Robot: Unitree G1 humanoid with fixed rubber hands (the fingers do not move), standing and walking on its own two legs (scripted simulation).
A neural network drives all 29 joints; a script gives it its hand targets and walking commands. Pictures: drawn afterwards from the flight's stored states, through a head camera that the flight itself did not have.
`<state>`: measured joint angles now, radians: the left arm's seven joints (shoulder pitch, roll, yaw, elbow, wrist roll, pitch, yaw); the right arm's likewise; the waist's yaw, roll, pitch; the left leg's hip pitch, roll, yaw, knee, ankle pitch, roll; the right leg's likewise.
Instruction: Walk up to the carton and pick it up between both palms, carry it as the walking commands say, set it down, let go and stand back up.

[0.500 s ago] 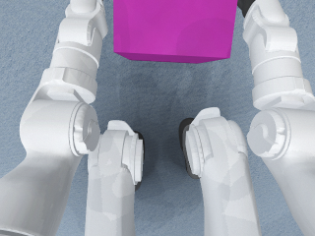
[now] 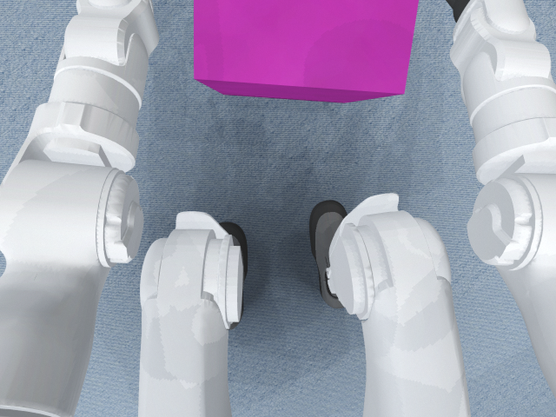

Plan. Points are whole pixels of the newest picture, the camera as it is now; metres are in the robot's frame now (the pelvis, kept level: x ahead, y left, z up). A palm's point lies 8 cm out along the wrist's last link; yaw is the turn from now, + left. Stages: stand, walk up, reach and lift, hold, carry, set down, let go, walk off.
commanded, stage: set down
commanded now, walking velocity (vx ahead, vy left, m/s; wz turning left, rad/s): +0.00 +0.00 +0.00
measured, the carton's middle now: (296, 4) +0.55 -0.05 -0.24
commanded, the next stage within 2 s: let go in 1.44 s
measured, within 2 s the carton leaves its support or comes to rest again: neither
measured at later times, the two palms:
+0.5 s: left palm out of the picture +0.58 +0.12 -0.07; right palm out of the picture +0.53 -0.24 -0.07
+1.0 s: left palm out of the picture +0.58 +0.13 +0.08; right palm out of the picture +0.53 -0.25 +0.08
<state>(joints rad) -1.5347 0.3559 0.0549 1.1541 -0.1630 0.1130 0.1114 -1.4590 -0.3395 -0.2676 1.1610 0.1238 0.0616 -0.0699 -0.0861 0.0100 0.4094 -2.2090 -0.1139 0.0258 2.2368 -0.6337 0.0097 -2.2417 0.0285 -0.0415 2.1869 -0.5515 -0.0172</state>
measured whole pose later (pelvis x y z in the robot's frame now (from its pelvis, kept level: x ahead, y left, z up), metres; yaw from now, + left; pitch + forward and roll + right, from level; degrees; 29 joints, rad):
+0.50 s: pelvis +0.01 +0.00 +0.05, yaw +0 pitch +42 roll +0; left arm -1.40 0.33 0.13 0.99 -0.11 0.18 0.12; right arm -1.32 -0.32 -0.27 0.96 0.14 0.14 -0.09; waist -0.08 0.02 0.16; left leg -2.16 -0.09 0.03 2.06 -0.63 0.02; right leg -2.21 0.05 -0.02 2.02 -0.54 -0.02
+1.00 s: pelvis +0.02 +0.00 +0.18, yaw -1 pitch +47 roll +0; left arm -1.27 0.31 0.18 0.92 -0.04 0.22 0.07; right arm -1.17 -0.29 -0.32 0.86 0.07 0.18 -0.03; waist -0.08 0.02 -0.02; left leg -1.88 -0.09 -0.01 1.56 -0.50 0.01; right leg -1.91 0.06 0.00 1.52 -0.43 -0.01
